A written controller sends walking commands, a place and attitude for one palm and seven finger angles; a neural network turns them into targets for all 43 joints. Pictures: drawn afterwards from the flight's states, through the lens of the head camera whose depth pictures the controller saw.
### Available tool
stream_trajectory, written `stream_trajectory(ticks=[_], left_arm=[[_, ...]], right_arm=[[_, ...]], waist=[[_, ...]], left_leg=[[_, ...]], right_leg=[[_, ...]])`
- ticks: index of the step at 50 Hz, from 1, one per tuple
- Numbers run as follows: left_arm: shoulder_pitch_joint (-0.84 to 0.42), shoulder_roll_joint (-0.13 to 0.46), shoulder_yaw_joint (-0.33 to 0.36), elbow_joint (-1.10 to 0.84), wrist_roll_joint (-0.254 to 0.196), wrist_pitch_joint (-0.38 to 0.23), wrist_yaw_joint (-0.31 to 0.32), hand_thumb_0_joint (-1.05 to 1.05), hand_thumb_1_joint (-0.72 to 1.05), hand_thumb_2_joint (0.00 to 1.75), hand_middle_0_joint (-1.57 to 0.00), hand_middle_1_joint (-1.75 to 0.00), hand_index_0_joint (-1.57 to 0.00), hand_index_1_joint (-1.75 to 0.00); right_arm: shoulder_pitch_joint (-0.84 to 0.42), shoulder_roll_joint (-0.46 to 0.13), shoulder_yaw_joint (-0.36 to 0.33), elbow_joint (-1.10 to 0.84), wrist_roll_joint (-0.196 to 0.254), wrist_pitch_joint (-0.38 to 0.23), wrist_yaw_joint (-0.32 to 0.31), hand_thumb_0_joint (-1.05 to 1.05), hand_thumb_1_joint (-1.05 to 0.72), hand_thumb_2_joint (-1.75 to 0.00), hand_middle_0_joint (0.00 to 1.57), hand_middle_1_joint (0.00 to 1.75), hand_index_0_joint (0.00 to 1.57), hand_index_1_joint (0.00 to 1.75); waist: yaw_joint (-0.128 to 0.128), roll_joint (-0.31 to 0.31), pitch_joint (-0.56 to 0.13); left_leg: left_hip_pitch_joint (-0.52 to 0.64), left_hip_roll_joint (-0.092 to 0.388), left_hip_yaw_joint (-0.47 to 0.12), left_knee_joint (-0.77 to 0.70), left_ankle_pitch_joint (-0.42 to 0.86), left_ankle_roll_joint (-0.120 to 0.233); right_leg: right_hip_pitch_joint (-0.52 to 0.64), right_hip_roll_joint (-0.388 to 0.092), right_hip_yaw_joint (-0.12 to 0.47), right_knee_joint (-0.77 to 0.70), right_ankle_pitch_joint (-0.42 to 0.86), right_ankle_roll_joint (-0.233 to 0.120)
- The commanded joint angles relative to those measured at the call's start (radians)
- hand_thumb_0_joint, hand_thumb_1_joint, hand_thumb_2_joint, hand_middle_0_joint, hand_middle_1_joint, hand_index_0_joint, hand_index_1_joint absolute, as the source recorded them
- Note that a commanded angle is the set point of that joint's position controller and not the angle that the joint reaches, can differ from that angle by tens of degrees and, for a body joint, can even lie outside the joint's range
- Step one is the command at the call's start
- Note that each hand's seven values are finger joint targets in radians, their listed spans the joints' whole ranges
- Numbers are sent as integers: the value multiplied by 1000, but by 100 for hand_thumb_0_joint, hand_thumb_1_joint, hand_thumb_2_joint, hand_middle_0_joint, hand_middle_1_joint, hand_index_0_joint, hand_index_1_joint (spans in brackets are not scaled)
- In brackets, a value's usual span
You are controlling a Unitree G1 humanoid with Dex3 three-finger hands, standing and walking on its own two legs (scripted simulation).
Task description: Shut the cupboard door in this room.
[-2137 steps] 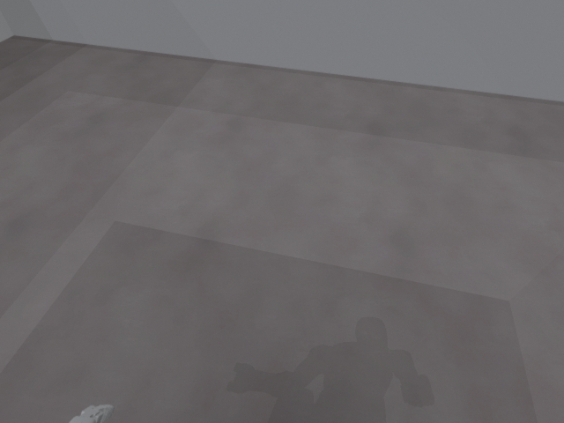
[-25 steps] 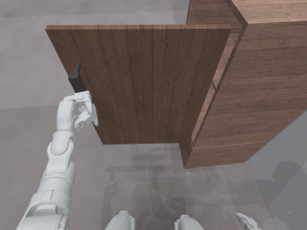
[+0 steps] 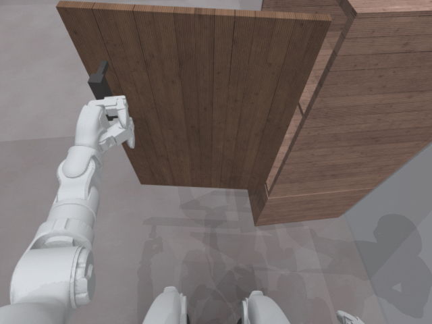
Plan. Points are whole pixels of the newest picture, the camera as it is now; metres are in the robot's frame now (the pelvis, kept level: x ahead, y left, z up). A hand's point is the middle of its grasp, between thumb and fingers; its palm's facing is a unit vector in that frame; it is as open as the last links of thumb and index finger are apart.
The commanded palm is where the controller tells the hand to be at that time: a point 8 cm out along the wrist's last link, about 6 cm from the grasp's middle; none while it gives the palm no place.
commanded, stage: push the door shut along its arc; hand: left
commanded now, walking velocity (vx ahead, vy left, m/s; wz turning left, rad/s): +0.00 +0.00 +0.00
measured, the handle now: (113, 102) +0.52 +0.20 +0.07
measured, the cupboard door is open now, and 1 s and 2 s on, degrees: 81 69 57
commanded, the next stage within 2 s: pull the fist back off the door in 1.32 s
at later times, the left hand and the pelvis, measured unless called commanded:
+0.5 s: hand (155, 102) +0.52 +0.12 +0.08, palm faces -0.24 -0.97 -0.04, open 3.1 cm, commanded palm +0.51 +0.17 +0.08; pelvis +0.00 +0.00 -0.02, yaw -2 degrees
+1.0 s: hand (161, 85) +0.56 +0.11 +0.08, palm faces -0.34 -0.94 -0.03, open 3.0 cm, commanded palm +0.58 +0.14 +0.08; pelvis +0.00 +0.00 -0.03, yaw -3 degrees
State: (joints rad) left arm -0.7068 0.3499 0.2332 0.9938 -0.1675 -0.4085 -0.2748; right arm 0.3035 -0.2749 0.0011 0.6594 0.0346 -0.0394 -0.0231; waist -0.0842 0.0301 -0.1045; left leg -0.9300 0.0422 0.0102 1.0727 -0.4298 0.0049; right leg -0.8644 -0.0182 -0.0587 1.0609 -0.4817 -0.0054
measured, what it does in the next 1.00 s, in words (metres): stands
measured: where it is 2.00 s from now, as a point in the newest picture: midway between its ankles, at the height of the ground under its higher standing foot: outside the picture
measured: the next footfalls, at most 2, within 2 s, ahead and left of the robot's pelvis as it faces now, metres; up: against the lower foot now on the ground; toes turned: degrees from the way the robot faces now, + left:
none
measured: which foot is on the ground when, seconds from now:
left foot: down 0.00-1.00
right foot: down 0.00-1.00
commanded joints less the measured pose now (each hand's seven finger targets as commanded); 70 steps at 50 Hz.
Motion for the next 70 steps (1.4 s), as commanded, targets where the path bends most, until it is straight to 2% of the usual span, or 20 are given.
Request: stream_trajectory(ticks=[1,6,8,10,12,17,20,26,29,32,34,35,37,41,43,51,54,56,67,70], left_arm=[[-512,210,46,-168,-6,-69,-29,0,90,90,-130,-150,-130,-150],[-619,223,34,-94,3,-51,-47,0,90,90,-130,-150,-130,-150],[-627,266,67,-93,7,-55,-50,0,90,90,-130,-150,-130,-150],[-657,229,27,-87,16,-50,-63,0,90,90,-130,-150,-130,-150],[-695,245,34,-60,21,-41,-65,0,90,90,-130,-150,-130,-150],[-727,308,86,-53,30,-28,-66,0,90,90,-130,-150,-130,-150],[-761,299,71,-20,44,-22,-62,0,90,90,-130,-150,-130,-150],[-789,412,140,28,63,3,-79,0,90,90,-130,-150,-130,-150],[-790,386,122,25,62,7,-96,0,90,90,-130,-150,-130,-150],[-819,423,134,64,69,33,-112,0,90,90,-130,-150,-130,-150],[-878,432,125,52,72,38,-121,0,90,90,-130,-150,-130,-150],[-860,463,150,66,74,41,-126,0,90,90,-130,-150,-130,-150],[-912,428,109,38,70,45,-142,0,90,90,-130,-150,-130,-150],[-945,465,123,92,75,66,-160,0,90,90,-130,-150,-130,-150],[-1028,417,75,61,74,69,-165,0,90,90,-130,-150,-130,-150],[-1088,438,71,90,87,101,-182,0,90,90,-130,-150,-130,-150],[-1151,383,28,94,91,109,-182,0,90,90,-130,-150,-130,-150],[-1180,419,44,112,100,119,-178,0,90,90,-130,-150,-130,-150],[-1293,398,13,157,133,158,-184,0,90,90,-130,-150,-130,-150],[-1330,363,-11,110,143,158,-186,0,90,90,-130,-150,-130,-150]], right_arm=[[99,-160,-55,-76,-4,-24,-12,0,-90,-90,20,30,20,30],[120,-166,-50,-63,-5,-22,-9,0,-90,-90,20,30,20,30],[136,-174,-51,-65,-10,-23,-11,0,-90,-90,20,30,20,30],[144,-171,-52,-60,-9,-23,-5,0,-90,-90,20,30,20,30],[159,-177,-54,-52,-11,-21,-5,0,-90,-90,20,30,20,30],[187,-181,-51,-58,-18,-17,2,0,-90,-90,20,30,20,30],[205,-181,-51,-51,-19,-12,6,0,-90,-90,20,30,20,30],[226,-186,-43,-60,-19,-4,6,0,-90,-90,20,30,20,30],[233,-183,-43,-65,-22,-3,12,0,-90,-90,20,30,20,30],[243,-187,-41,-63,-20,4,8,0,-90,-90,20,30,20,30],[250,-188,-37,-59,-22,1,4,0,-90,-90,20,30,20,30],[253,-191,-38,-60,-22,2,3,0,-90,-90,20,30,20,30],[252,-187,-39,-59,-23,-1,2,0,-90,-90,20,30,20,30],[265,-194,-35,-41,-23,-5,-6,0,-90,-90,20,30,20,30],[269,-190,-34,-33,-26,-14,-9,0,-90,-90,20,30,20,30],[279,-201,-31,-10,-36,-29,-12,0,-90,-90,20,30,20,30],[282,-200,-33,5,-40,-38,-13,0,-90,-90,20,30,20,30],[289,-206,-29,10,-43,-40,-15,0,-90,-90,20,30,20,30],[316,-206,-23,35,-59,-58,-12,0,-90,-90,20,30,20,30],[327,-204,-31,42,-65,-60,-9,0,-90,-90,20,30,20,30]], waist=[[-54,17,-430],[-90,36,-395],[-80,46,-442],[-96,88,-454],[-111,68,-443],[-99,104,-507],[-124,84,-485],[-126,81,-503],[-125,111,-538],[-147,55,-505],[-162,84,-523],[-149,87,-527],[-171,98,-536],[-183,106,-536],[-207,152,-537],[-218,185,-579],[-243,211,-568],[-254,199,-554],[-289,248,-581],[-292,303,-643]], left_leg=[[325,-24,-62,-108,185,23],[284,-21,-68,-95,129,27],[294,-21,-74,-88,153,29],[334,-16,-79,-80,179,24],[321,-12,-85,-73,166,26],[325,-11,-89,-57,215,25],[320,-5,-95,-48,224,26],[236,-9,-72,-17,227,34],[267,-10,-74,-6,276,32],[184,-11,-61,12,243,41],[196,-10,-64,22,259,44],[192,-10,-64,26,268,41],[196,-10,-62,34,263,44],[195,-6,-71,52,276,44],[233,-7,-78,59,277,46],[271,0,-95,80,311,40],[313,4,-110,86,318,38],[284,6,-111,90,288,40],[289,6,-131,124,311,40],[376,10,-150,129,377,35]], right_leg=[[69,41,40,-148,230,-19],[5,45,40,-148,168,-17],[11,50,40,-135,179,-21],[-37,49,33,-129,188,-22],[-56,52,32,-128,175,-21],[-47,54,31,-106,201,-24],[-77,58,28,-105,206,-20],[-26,62,45,-98,239,-18],[-34,66,41,-85,279,-19],[-8,67,52,-91,282,-12],[-27,69,52,-82,296,-12],[-17,69,52,-80,300,-14],[-27,70,54,-81,302,-11],[-63,74,46,-72,296,-15],[-118,75,38,-68,275,-17],[-173,80,21,-55,263,-24],[-246,82,9,-51,241,-24],[-256,82,6,-48,216,-25],[-338,90,-17,-10,208,-32],[-383,91,-24,3,227,-35]])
